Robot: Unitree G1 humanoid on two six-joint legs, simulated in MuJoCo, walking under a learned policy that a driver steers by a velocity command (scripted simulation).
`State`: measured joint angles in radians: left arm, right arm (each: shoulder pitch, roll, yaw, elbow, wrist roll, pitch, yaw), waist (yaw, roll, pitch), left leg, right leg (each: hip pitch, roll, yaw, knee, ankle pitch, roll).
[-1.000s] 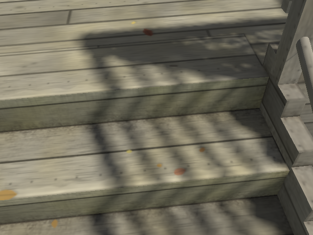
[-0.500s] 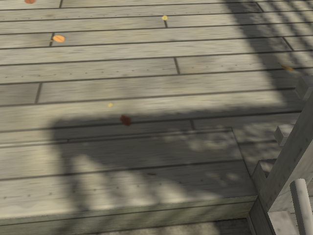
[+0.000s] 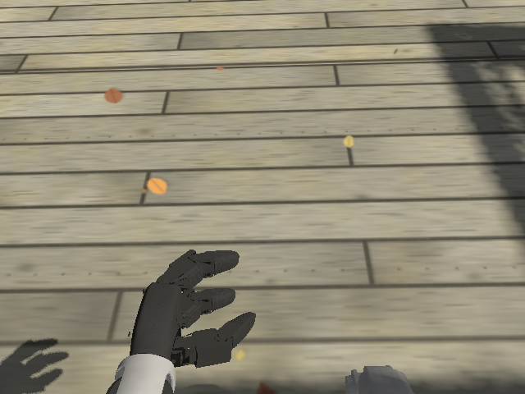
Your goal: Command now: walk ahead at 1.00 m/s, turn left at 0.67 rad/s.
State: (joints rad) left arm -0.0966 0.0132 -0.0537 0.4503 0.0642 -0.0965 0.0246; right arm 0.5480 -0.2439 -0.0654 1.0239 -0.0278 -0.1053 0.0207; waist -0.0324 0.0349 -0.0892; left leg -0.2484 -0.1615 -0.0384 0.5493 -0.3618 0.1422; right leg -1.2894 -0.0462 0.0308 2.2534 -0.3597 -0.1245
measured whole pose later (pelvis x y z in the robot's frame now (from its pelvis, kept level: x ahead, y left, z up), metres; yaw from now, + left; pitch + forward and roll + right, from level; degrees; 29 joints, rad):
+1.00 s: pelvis +0.90 -0.02 +0.12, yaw -24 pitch +1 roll +1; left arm 0.13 0.31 0.07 0.63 0.02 -0.01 -0.05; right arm 0.41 -0.27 -0.05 0.82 -0.03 -0.06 -0.01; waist -0.01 -0.01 0.02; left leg -0.04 0.05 0.12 1.25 -0.37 -0.03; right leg -0.58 0.12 -0.12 0.82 -0.28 -0.21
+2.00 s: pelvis +1.69 -0.48 +0.17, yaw -36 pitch +1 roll -1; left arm 0.23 0.26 0.03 0.78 0.03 -0.09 0.00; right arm 0.32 -0.28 -0.04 0.83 0.01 -0.05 0.00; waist -0.02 0.03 0.05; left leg -0.45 0.03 -0.03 1.30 -0.33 0.07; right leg -0.30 0.03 -0.14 0.51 -0.23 -0.07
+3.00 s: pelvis +1.97 -0.72 +0.17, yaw +4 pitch +1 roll +1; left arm 0.17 0.22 0.03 0.70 0.01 0.02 0.03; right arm 0.19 -0.29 -0.06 0.62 0.01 0.06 -0.03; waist 0.03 0.03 0.04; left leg -0.37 -0.02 -0.10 0.88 -0.47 -0.09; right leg -0.32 0.02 0.07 0.49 -0.17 -0.01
